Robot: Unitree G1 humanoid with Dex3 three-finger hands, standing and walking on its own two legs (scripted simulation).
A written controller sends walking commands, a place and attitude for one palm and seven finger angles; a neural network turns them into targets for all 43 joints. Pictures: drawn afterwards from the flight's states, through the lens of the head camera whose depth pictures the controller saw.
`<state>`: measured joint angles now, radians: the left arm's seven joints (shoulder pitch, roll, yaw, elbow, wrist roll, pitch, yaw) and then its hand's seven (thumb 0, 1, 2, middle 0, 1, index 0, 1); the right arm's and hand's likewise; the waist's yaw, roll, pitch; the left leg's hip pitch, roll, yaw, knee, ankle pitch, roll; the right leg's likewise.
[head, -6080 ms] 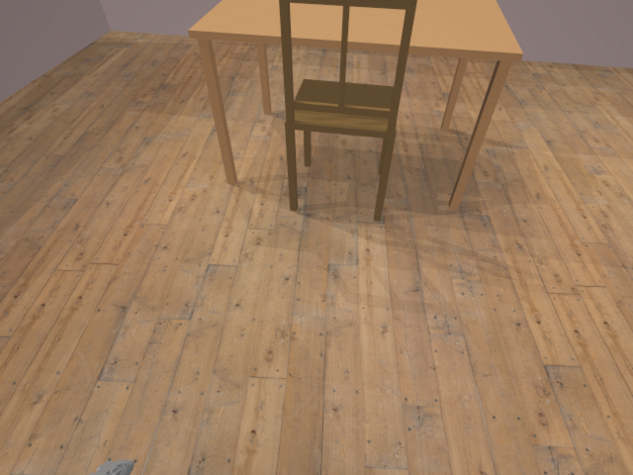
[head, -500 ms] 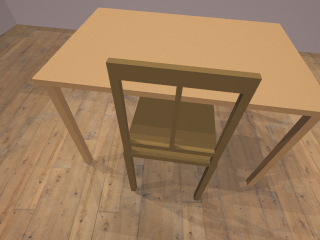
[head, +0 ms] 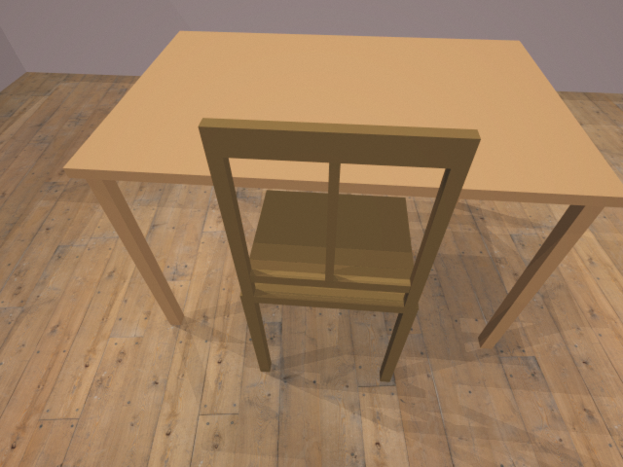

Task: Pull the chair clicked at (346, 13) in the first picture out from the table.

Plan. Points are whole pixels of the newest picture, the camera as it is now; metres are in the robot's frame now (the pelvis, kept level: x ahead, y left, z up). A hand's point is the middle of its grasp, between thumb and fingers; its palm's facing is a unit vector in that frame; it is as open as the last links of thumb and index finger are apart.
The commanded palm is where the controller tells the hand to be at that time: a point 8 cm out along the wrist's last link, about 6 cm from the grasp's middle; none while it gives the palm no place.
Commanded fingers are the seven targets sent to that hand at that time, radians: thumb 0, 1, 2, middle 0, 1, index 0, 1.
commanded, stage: come to a stop and stand still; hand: left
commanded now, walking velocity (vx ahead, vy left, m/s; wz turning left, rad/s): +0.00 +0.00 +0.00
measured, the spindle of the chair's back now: (331, 228) +0.55 +0.00 -0.06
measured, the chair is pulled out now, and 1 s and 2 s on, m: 0.00 0.00 0.00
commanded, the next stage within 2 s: look again from close up in 0.24 s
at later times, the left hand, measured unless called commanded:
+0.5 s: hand out of the picture -0.01 +0.16 -0.18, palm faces +0.02 -0.98 -0.19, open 7.4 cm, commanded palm none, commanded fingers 0.00 0.90 0.90 -0.20 -0.30 -0.20 -0.30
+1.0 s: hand out of the picture +0.01 +0.20 -0.18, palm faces +0.02 -0.99 -0.17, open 7.4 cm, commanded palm none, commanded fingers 0.00 0.90 0.90 -0.20 -0.30 -0.20 -0.30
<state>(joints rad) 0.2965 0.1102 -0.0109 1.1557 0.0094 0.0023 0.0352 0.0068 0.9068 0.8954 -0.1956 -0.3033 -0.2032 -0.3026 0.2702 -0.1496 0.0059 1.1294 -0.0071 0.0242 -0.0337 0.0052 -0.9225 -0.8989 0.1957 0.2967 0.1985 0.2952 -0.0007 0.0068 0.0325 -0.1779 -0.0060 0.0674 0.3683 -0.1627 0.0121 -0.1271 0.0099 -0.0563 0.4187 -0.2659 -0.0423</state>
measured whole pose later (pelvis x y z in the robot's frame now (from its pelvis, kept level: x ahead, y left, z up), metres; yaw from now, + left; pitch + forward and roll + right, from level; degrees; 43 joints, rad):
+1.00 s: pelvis +0.02 +0.03 -0.01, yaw +0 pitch -1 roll +0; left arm 0.31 0.14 -0.02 1.09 0.01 -0.01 0.04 0.01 0.91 0.90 -0.19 -0.30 -0.20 -0.30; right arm 0.27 -0.16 0.02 1.11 -0.01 -0.02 -0.03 0.01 -0.92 -0.90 0.20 0.30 0.20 0.30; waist 0.01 -0.02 0.03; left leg -0.21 -0.04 0.06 0.47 -0.24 0.06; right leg -0.13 -0.02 -0.04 0.47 -0.32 0.00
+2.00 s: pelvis +0.11 +0.00 -0.01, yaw +2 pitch -1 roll +0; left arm 0.24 0.16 0.02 1.08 0.02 0.01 0.04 0.03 0.95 0.90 -0.20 -0.30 -0.20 -0.30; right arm 0.29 -0.11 0.02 1.11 -0.02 -0.03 -0.04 0.01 -0.91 -0.90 0.20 0.30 0.20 0.30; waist 0.01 -0.02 0.08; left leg -0.12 0.00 0.08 0.45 -0.31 0.03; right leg -0.41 -0.06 -0.04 0.83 -0.34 0.00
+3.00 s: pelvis +0.08 -0.03 -0.01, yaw +3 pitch +0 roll +0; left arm 0.35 0.12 -0.03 1.07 0.01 -0.03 0.04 0.01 0.91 0.90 -0.20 -0.30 -0.21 -0.30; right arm 0.28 -0.15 -0.02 1.08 -0.02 0.01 -0.02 0.02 -0.92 -0.90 0.20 0.30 0.20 0.30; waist 0.00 0.03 0.04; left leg -0.26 0.00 0.07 0.50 -0.24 0.02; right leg -0.22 0.00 -0.06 0.51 -0.29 -0.03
